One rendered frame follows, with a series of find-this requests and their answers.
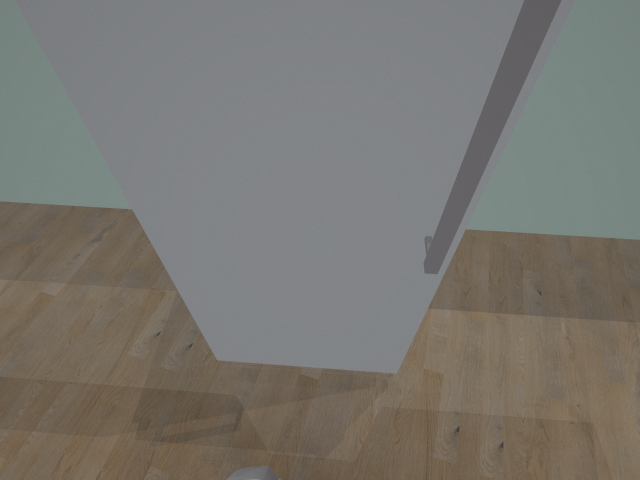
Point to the handle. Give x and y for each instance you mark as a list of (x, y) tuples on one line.
[(530, 29)]

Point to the fridge door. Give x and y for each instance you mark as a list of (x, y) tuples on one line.
[(287, 158)]

